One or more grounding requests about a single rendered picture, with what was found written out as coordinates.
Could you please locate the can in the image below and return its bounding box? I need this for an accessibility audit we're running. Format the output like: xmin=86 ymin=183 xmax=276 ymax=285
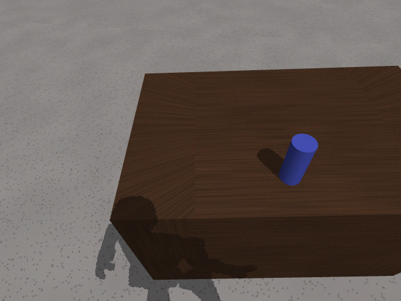
xmin=279 ymin=134 xmax=318 ymax=186

